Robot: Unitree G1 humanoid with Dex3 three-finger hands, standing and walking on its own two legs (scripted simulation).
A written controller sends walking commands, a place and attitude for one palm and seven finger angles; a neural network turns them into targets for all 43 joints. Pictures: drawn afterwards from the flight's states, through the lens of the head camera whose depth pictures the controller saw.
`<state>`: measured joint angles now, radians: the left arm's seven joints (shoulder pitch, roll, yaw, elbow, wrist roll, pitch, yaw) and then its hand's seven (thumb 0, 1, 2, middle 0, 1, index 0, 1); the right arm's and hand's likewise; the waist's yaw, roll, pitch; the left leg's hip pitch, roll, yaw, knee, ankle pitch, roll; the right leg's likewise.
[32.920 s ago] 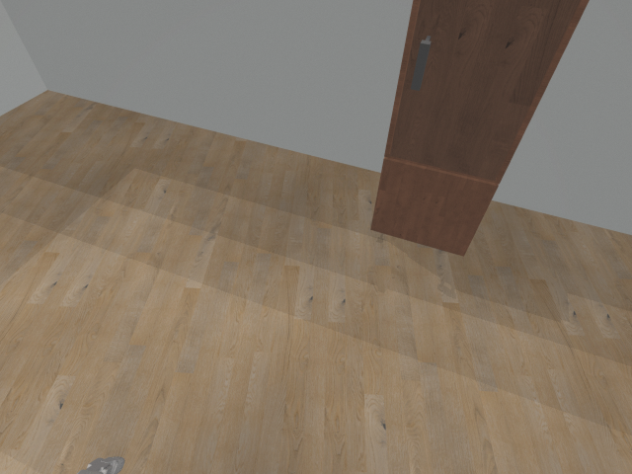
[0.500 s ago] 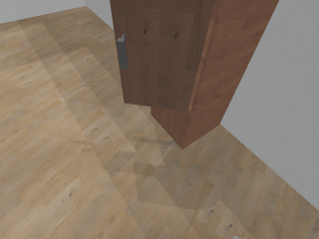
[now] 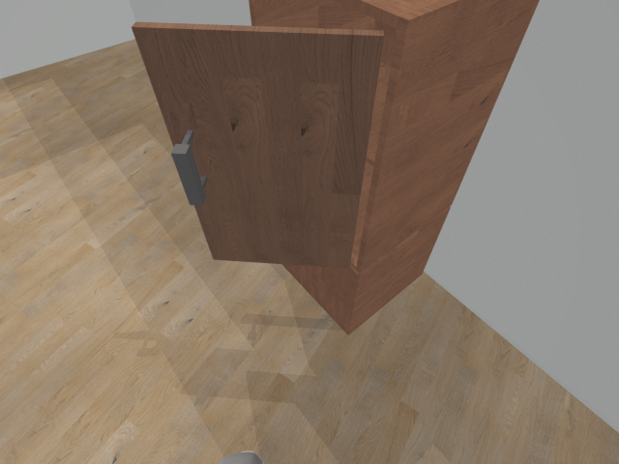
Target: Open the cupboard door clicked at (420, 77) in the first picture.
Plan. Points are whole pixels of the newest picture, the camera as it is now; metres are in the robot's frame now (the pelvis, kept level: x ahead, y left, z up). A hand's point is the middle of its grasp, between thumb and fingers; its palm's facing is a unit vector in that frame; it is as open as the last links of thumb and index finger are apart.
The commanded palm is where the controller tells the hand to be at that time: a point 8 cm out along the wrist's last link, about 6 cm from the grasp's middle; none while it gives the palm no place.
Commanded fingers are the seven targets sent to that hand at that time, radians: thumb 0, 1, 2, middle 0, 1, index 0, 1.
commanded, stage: come to a stop and stand still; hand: left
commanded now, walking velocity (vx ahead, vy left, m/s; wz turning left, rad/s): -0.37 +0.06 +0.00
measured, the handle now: (193, 168) +0.60 +0.25 +0.00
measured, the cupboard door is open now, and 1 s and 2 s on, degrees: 46 46 46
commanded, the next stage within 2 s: look again from close up in 0.82 s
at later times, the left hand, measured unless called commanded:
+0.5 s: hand out of the picture +0.07 +0.19 -0.18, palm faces +0.02 -0.96 -0.28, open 7.4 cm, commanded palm none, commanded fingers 0.00 0.90 0.90 -0.20 -0.30 -0.20 -0.30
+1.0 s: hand out of the picture +0.04 +0.17 -0.18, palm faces -0.03 -0.97 -0.24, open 7.3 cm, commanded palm none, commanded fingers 0.00 0.90 0.90 -0.20 -0.30 -0.20 -0.30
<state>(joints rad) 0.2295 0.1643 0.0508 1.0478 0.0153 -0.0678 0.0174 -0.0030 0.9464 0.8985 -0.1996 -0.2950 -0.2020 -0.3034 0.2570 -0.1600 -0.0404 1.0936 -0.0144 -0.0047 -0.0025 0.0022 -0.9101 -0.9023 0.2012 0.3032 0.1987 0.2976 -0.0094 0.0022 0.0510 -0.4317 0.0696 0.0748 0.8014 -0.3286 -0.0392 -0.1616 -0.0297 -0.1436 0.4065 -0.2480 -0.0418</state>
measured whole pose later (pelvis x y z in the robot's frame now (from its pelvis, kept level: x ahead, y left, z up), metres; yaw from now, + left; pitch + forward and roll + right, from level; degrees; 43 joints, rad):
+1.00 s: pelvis +0.01 -0.01 -0.01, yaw -2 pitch +0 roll +0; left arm 0.27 0.16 -0.01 1.08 0.01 -0.02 0.04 0.01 0.91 0.90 -0.20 -0.30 -0.20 -0.30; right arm 0.30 -0.17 0.00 1.05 -0.01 -0.01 -0.02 0.01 -0.92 -0.90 0.20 0.30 0.20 0.30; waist -0.02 0.04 0.03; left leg -0.23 0.01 0.05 0.53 -0.30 0.01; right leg -0.21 0.00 -0.04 0.53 -0.32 -0.02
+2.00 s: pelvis +0.02 +0.01 -0.02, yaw -3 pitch +0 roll +2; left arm 0.26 0.20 0.05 1.03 0.02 0.04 0.04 0.01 0.91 0.90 -0.20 -0.29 -0.20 -0.30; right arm 0.24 -0.17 -0.02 1.00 -0.02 0.02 -0.02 0.00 -0.91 -0.90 0.20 0.30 0.20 0.30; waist 0.03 -0.03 0.06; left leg -0.23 -0.03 0.12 0.54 -0.32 0.06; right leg -0.31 -0.06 -0.05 0.78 -0.51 -0.03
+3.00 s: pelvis +0.01 +0.09 -0.01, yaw -2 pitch -2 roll +0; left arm 0.29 0.16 0.00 1.05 0.01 -0.01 0.04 0.01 0.92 0.90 -0.20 -0.30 -0.20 -0.30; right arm 0.31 -0.15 0.00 1.05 -0.02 0.00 -0.03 0.00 -0.91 -0.90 0.20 0.30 0.20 0.30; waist -0.02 0.00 0.02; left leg -0.23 0.03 0.06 0.55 -0.28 0.00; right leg -0.21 0.02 -0.06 0.52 -0.28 -0.04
